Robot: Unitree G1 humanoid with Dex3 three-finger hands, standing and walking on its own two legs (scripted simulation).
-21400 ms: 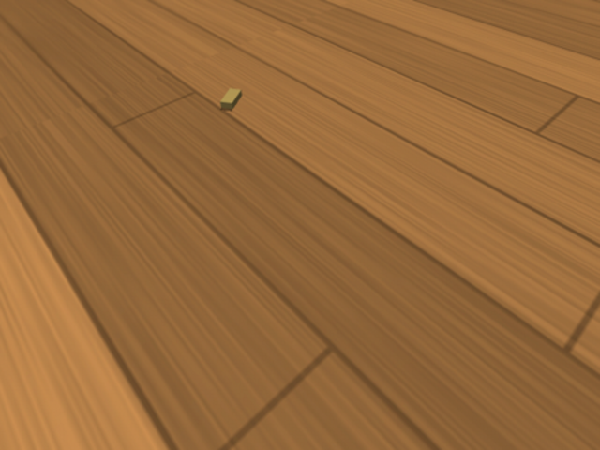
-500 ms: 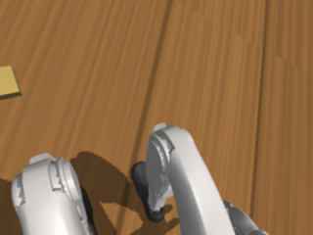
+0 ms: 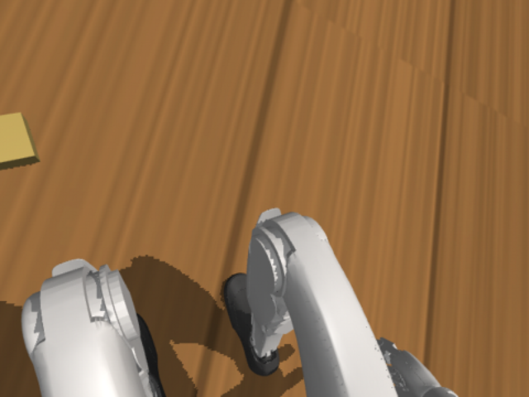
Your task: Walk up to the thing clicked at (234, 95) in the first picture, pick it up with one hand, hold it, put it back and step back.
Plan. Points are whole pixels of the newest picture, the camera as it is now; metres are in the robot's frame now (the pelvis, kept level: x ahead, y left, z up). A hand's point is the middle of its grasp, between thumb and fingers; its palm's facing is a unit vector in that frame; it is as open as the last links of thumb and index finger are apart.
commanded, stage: rise first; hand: left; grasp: from above
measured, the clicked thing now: out of the picture +0.51 +0.34 -0.30
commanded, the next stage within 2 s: approach in 0.78 s
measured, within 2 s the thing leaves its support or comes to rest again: neither
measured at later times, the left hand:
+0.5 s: hand out of the picture +0.47 +0.37 -0.18, palm faces -0.44 -0.12 -0.89, open 14.1 cm
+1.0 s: hand out of the picture +0.47 +0.36 -0.17, palm faces -0.44 -0.11 -0.89, open 14.2 cm
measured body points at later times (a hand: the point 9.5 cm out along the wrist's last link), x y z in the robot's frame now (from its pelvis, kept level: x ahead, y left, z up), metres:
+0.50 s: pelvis +0.00 +0.00 +0.00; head +0.26 +0.12 +0.35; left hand +0.49 +0.37 -0.13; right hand +0.06 -0.26 -0.07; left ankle +0.07 +0.11 -0.29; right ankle +0.11 -0.10 -0.29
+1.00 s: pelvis +0.00 +0.00 +0.00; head +0.26 +0.12 +0.35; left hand +0.49 +0.36 -0.12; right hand +0.07 -0.26 -0.07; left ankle +0.07 +0.11 -0.29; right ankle +0.11 -0.10 -0.29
